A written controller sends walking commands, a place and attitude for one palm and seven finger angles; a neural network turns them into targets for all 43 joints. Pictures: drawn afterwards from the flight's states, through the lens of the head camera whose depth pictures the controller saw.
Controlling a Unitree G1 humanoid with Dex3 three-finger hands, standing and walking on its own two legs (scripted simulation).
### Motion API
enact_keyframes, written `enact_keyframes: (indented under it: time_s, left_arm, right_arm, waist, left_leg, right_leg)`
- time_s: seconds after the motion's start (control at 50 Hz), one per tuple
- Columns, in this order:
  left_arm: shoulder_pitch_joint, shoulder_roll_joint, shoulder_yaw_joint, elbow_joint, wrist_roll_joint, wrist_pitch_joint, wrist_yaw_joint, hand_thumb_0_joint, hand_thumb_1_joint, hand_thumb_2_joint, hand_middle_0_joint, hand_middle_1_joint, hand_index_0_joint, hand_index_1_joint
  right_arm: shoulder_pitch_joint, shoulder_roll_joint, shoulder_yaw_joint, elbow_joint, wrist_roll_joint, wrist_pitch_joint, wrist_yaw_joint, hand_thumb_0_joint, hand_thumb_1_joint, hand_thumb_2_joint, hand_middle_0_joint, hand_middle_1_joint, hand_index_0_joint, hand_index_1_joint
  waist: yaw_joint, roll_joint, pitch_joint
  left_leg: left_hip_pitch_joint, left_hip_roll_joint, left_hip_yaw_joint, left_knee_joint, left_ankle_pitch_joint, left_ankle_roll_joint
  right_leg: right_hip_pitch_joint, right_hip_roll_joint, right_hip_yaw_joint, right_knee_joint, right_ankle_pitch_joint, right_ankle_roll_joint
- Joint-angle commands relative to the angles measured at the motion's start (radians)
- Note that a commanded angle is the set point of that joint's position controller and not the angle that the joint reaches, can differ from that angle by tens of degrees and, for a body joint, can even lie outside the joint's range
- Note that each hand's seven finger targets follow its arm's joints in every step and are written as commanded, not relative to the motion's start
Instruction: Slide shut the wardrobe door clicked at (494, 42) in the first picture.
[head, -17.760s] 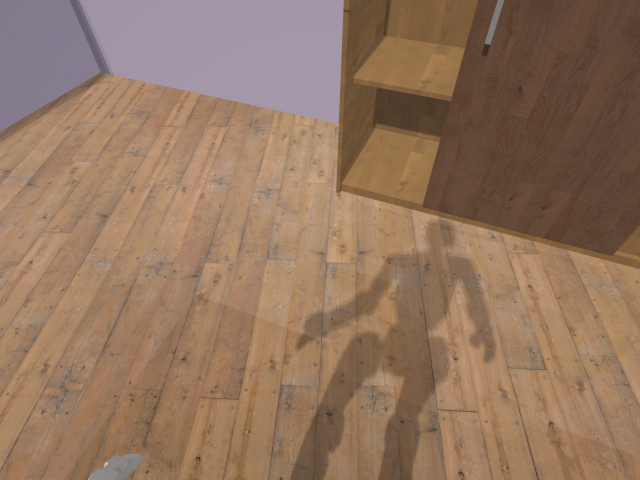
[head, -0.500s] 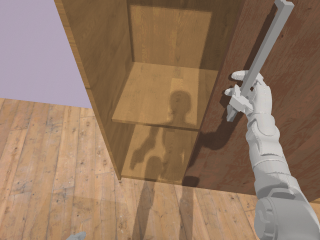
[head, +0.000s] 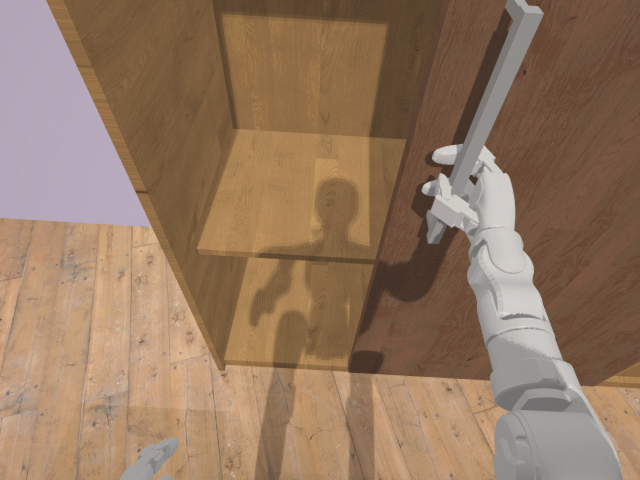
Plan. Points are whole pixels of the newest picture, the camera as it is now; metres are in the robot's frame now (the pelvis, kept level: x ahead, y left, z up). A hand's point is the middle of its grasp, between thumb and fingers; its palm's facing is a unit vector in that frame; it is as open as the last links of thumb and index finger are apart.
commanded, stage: tug the door sideways, standing still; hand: right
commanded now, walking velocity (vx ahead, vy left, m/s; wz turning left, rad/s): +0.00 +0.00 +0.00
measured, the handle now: (465, 146) +0.49 -0.13 +0.18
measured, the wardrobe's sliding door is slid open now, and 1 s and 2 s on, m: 0.39 0.31 0.15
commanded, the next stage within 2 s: step sideways, sliding the door along in 0.48 s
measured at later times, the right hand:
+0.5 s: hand (417, 201) +0.43 -0.07 +0.13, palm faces +0.02 +1.00 -0.05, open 5.5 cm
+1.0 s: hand (383, 199) +0.43 -0.03 +0.12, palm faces -0.03 +0.98 -0.18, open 5.6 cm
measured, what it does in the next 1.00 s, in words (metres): lifts its right foot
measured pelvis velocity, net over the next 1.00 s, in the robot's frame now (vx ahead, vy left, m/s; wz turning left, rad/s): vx -0.01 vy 0.05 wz -0.01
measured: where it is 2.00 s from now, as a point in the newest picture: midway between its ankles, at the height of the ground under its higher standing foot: outside the picture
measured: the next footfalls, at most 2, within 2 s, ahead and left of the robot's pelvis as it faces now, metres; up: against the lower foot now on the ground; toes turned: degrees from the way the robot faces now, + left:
right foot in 1.16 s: +0.04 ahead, -0.06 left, +0.00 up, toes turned -8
left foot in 1.46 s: +0.11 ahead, +0.34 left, +0.00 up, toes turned +4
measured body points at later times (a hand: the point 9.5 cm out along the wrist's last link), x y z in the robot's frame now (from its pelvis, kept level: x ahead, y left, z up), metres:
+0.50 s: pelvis -0.02 +0.00 +0.00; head +0.03 +0.02 +0.44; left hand +0.04 +0.24 -0.14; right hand +0.43 -0.13 +0.13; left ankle -0.02 +0.14 -0.73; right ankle -0.05 -0.13 -0.73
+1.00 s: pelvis -0.01 +0.05 -0.01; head +0.04 +0.08 +0.43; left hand +0.09 +0.29 -0.15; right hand +0.43 -0.09 +0.14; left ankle -0.01 +0.13 -0.73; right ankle -0.06 -0.10 -0.68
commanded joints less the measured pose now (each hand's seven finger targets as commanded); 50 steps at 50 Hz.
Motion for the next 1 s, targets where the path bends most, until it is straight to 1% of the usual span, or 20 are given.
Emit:
enact_keyframes:
  time_s: [0.0,0.04,0.18,0.24,0.54,0.56,0.58,0.6,0.62,0.64,0.72,0.78,0.82,0.86,0.88,0.9,0.92,0.94,0.96,0.98]
  left_arm:
    - [0.079,0.116,0.043,-0.064,-0.001,-0.041,-0.002,0.000,0.900,0.900,-0.200,-0.300,-0.200,-0.300]
    - [0.081,0.116,0.045,-0.058,0.001,-0.049,-0.004,0.000,0.900,0.900,-0.200,-0.300,-0.200,-0.300]
    - [0.082,0.117,0.043,-0.037,0.001,-0.079,-0.013,0.000,0.900,0.900,-0.200,-0.300,-0.200,-0.300]
    - [0.090,0.117,0.042,-0.029,0.002,-0.095,-0.016,0.000,0.900,0.900,-0.200,-0.300,-0.200,-0.300]
    - [0.102,0.112,0.044,-0.006,0.007,-0.137,-0.027,0.000,0.900,0.900,-0.200,-0.300,-0.200,-0.300]
    - [0.104,0.118,0.046,-0.007,0.008,-0.139,-0.025,0.000,0.900,0.900,-0.200,-0.300,-0.200,-0.300]
    - [0.057,0.164,0.057,-0.033,-0.017,-0.088,0.029,0.000,0.900,0.900,-0.200,-0.300,-0.200,-0.300]
    - [0.016,0.129,0.047,-0.042,-0.023,-0.059,0.050,0.000,0.900,0.900,-0.200,-0.300,-0.200,-0.300]
    - [0.005,0.131,0.044,-0.050,-0.028,-0.049,0.062,0.000,0.900,0.900,-0.200,-0.300,-0.200,-0.300]
    - [-0.019,0.106,0.033,-0.069,-0.028,-0.039,0.066,0.000,0.900,0.900,-0.200,-0.300,-0.200,-0.300]
    - [-0.014,0.133,0.056,-0.081,-0.024,0.011,0.089,0.000,0.900,0.900,-0.200,-0.300,-0.200,-0.300]
    - [-0.042,0.121,0.052,-0.093,-0.019,0.034,0.101,0.000,0.900,0.900,-0.200,-0.300,-0.200,-0.300]
    - [-0.056,0.124,0.050,-0.097,-0.021,0.050,0.103,0.000,0.900,0.900,-0.200,-0.300,-0.200,-0.300]
    - [-0.084,0.125,0.043,-0.098,-0.017,0.062,0.104,0.000,0.900,0.900,-0.200,-0.300,-0.200,-0.300]
    - [-0.096,0.125,0.043,-0.101,-0.021,0.064,0.103,0.000,0.900,0.900,-0.200,-0.300,-0.200,-0.300]
    - [-0.090,0.114,0.048,-0.099,-0.026,0.062,0.102,0.000,0.900,0.900,-0.200,-0.300,-0.200,-0.300]
    - [-0.111,0.108,0.055,-0.099,-0.035,0.059,0.100,0.000,0.900,0.900,-0.200,-0.300,-0.200,-0.300]
    - [-0.149,0.120,0.056,-0.098,-0.036,0.048,0.099,0.000,0.900,0.900,-0.200,-0.300,-0.200,-0.300]
    - [-0.156,0.116,0.053,-0.080,-0.023,0.040,0.101,0.000,0.900,0.900,-0.200,-0.300,-0.200,-0.300]
    - [-0.152,0.102,0.048,-0.071,-0.012,0.034,0.103,0.000,0.900,0.900,-0.200,-0.300,-0.200,-0.300]
  right_arm:
    - [-0.558,0.031,0.113,-0.228,-0.009,-0.117,0.013,0.000,-0.900,-0.900,0.450,1.400,0.450,1.400]
    - [-0.588,0.055,0.134,-0.211,-0.010,-0.136,0.012,0.000,-0.900,-0.900,0.450,1.400,0.450,1.400]
    - [-0.668,0.136,0.212,-0.158,-0.016,-0.184,0.009,0.000,-0.900,-0.900,0.450,1.400,0.450,1.400]
    - [-0.677,0.178,0.245,-0.135,-0.011,-0.193,0.001,0.000,-0.900,-0.900,0.450,1.400,0.450,1.400]
    - [-0.716,0.225,0.276,-0.112,-0.019,-0.201,-0.044,0.000,-0.900,-0.900,0.450,1.400,0.450,1.400]
    - [-0.787,0.185,0.255,-0.181,-0.021,-0.210,-0.049,0.000,-0.900,-0.900,0.450,1.400,0.450,1.400]
    - [-0.827,-0.361,-0.048,-0.207,-0.100,-0.221,-0.076,0.000,-0.900,-0.900,0.450,1.400,0.450,1.400]
    - [-0.800,-0.219,0.051,-0.183,-0.096,-0.212,-0.063,0.000,-0.900,-0.900,0.450,1.400,0.450,1.400]
    - [-0.773,-0.218,0.046,-0.155,-0.082,-0.205,-0.063,0.000,-0.900,-0.900,0.450,1.400,0.450,1.400]
    - [-0.733,-0.088,0.139,-0.159,-0.080,-0.197,-0.042,0.000,-0.900,-0.900,0.450,1.400,0.450,1.400]
    - [-0.677,-0.109,0.127,-0.119,-0.071,-0.176,-0.028,0.000,-0.900,-0.900,0.450,1.400,0.450,1.400]
    - [-0.698,-0.073,0.151,-0.135,-0.053,-0.169,-0.018,0.000,-0.900,-0.900,0.450,1.400,0.450,1.400]
    - [-0.704,-0.097,0.139,-0.136,-0.044,-0.160,-0.024,0.000,-0.900,-0.900,0.450,1.400,0.450,1.400]
    - [-0.676,-0.114,0.122,-0.141,-0.048,-0.158,-0.031,0.000,-0.900,-0.900,0.450,1.400,0.450,1.400]
    - [-0.653,-0.127,0.110,-0.147,-0.053,-0.157,-0.034,0.000,-0.900,-0.900,0.450,1.400,0.450,1.400]
    - [-0.629,-0.163,0.084,-0.152,-0.062,-0.150,-0.040,0.000,-0.900,-0.900,0.450,1.400,0.450,1.400]
    - [-0.611,-0.198,0.058,-0.125,-0.066,-0.137,-0.045,0.000,-0.900,-0.900,0.450,1.400,0.450,1.400]
    - [-0.624,-0.182,0.053,-0.135,-0.077,-0.128,-0.046,0.000,-0.900,-0.900,0.450,1.400,0.450,1.400]
    - [-0.632,-0.145,0.071,-0.136,-0.080,-0.126,-0.045,0.000,-0.900,-0.900,0.450,1.400,0.450,1.400]
    - [-0.639,-0.116,0.092,-0.159,-0.076,-0.137,-0.039,0.000,-0.900,-0.900,0.450,1.400,0.450,1.400]
  waist:
    - [0.086,0.018,-0.384]
    - [0.095,0.037,-0.392]
    - [0.110,-0.028,-0.359]
    - [0.118,0.017,-0.342]
    - [0.118,0.034,-0.350]
    - [0.116,-0.001,-0.390]
    - [0.012,0.062,-0.360]
    - [0.044,0.084,-0.335]
    - [0.034,0.093,-0.303]
    - [0.046,0.062,-0.287]
    - [0.048,0.014,-0.277]
    - [0.059,-0.100,-0.205]
    - [0.042,-0.097,-0.165]
    - [0.025,-0.080,-0.134]
    - [0.006,-0.003,-0.153]
    - [-0.008,0.189,-0.190]
    - [-0.019,0.440,-0.162]
    - [-0.030,0.452,-0.118]
    - [-0.030,0.358,-0.119]
    - [-0.032,0.267,-0.111]
  left_leg:
    - [0.097,-0.064,0.032,0.019,0.516,0.040]
    - [0.095,-0.065,0.031,0.020,0.506,0.041]
    - [0.016,-0.068,0.035,0.020,0.385,0.049]
    - [0.006,-0.071,0.040,0.020,0.361,0.048]
    - [-0.001,-0.072,0.042,0.029,0.365,0.047]
    - [0.012,-0.069,0.037,0.032,0.384,0.047]
    - [0.159,0.010,-0.027,-0.027,0.325,0.033]
    - [0.203,0.015,-0.021,-0.037,0.357,0.034]
    - [0.196,0.010,-0.010,-0.039,0.347,0.033]
    - [0.188,0.002,0.002,-0.016,0.358,0.032]
    - [0.048,-0.033,0.027,0.106,0.249,0.033]
    - [-0.081,-0.065,0.028,0.219,-0.011,0.041]
    - [-0.091,-0.065,0.018,0.201,-0.136,0.061]
    - [0.055,-0.057,0.004,0.092,-0.047,0.081]
    - [0.228,-0.037,-0.021,-0.012,0.116,0.099]
    - [0.389,0.048,-0.142,-0.131,0.210,0.145]
    - [0.504,0.190,-0.377,-0.191,0.330,0.249]
    - [0.491,0.242,-0.434,-0.183,0.552,0.287]
    - [0.493,0.251,-0.371,-0.134,0.690,0.298]
    - [0.494,0.245,-0.310,-0.101,0.720,0.291]
  right_leg:
    - [0.248,0.016,-0.010,0.006,0.653,-0.008]
    - [0.247,0.019,-0.008,0.007,0.624,-0.013]
    - [0.245,0.020,0.009,0.001,0.502,-0.005]
    - [0.227,0.018,0.018,-0.004,0.474,-0.007]
    - [0.211,0.030,0.012,0.000,0.446,-0.012]
    - [0.235,0.032,0.013,0.001,0.469,-0.009]
    - [0.174,-0.013,-0.005,-0.025,0.372,-0.053]
    - [0.175,-0.008,-0.020,-0.063,0.324,-0.058]
    - [0.153,-0.012,-0.017,-0.068,0.332,-0.065]
    - [0.184,-0.032,-0.010,-0.067,0.374,-0.062]
    - [0.314,-0.124,0.062,-0.031,0.456,-0.101]
    - [0.405,-0.234,0.185,-0.066,0.455,-0.164]
    - [0.413,-0.268,0.230,-0.056,0.474,-0.182]
    - [0.309,-0.253,0.160,0.010,0.486,-0.157]
    - [0.189,-0.198,0.063,0.108,0.454,-0.118]
    - [0.058,-0.090,-0.071,0.287,0.322,-0.060]
    - [-0.162,0.032,-0.095,0.495,-0.055,-0.016]
    - [-0.236,0.033,-0.020,0.649,-0.207,-0.018]
    - [-0.222,-0.001,0.011,0.669,-0.190,-0.014]
    - [-0.202,-0.017,0.002,0.599,-0.181,-0.014]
